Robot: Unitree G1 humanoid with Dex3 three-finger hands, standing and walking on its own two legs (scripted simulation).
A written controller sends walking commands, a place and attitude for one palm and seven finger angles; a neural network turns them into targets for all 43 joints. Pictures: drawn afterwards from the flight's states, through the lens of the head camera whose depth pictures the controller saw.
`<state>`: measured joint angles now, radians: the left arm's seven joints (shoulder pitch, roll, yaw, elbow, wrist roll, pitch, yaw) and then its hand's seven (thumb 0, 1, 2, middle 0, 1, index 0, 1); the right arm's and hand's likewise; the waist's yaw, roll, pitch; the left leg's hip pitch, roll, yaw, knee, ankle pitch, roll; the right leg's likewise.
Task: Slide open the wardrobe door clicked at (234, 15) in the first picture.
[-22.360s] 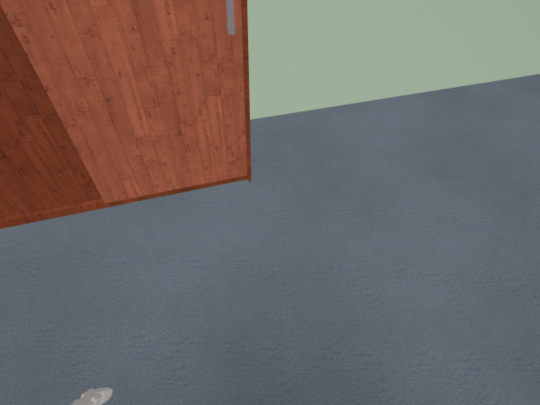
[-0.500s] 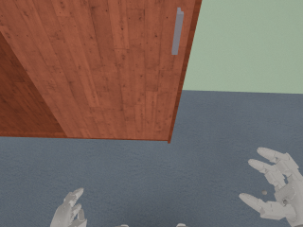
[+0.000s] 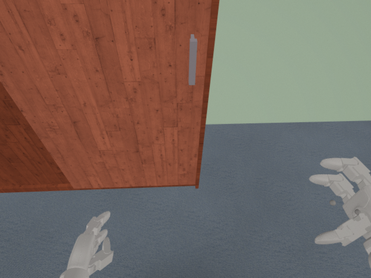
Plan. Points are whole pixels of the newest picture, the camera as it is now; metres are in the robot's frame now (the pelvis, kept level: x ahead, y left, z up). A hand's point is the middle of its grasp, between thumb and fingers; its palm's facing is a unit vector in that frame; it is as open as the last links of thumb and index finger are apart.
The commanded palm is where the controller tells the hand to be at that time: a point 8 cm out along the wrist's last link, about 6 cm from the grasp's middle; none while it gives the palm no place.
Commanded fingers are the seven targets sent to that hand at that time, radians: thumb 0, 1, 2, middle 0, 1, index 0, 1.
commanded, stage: raise the hand with hooked fingers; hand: right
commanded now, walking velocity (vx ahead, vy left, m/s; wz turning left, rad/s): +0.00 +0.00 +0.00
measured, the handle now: (192, 60) +0.73 +0.00 +0.12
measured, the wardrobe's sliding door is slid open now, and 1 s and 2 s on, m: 0.00 0.00 0.00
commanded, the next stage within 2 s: move the hooked fingers beside the handle in 0.70 s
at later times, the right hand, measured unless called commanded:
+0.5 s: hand (338, 184) +0.27 -0.27 +0.12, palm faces -0.02 +1.00 -0.04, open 14.0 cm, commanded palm +0.24 -0.32 +0.13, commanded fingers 0.00 0.50 -0.30 0.30 1.20 0.30 1.20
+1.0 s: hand (317, 169) +0.31 -0.24 +0.12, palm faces -0.03 +1.00 -0.01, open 14.0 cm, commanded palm +0.30 -0.28 +0.13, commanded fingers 0.00 0.50 -0.30 0.30 1.20 0.30 1.20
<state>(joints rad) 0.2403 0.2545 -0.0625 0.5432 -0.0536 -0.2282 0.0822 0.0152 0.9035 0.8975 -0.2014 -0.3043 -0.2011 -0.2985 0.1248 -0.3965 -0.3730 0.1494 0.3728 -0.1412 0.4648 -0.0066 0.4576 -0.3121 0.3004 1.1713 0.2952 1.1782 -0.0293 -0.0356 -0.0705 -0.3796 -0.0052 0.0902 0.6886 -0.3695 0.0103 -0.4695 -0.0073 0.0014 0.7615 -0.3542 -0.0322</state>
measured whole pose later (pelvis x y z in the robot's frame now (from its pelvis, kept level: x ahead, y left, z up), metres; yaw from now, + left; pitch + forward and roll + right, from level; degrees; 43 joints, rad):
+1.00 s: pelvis +0.00 +0.02 +0.01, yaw -1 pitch +3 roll +1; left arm 0.24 0.28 -0.05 0.60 -0.07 -0.21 0.12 0.02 0.90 0.90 -0.20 -0.30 -0.20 -0.30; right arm -0.19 -0.42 -0.37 0.42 0.34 -0.09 0.50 -0.01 0.50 -0.30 0.30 1.20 0.30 1.20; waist -0.03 -0.04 -0.04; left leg -0.34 -0.01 0.10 0.63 -0.34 0.03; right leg -0.42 -0.01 0.02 0.68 -0.31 -0.01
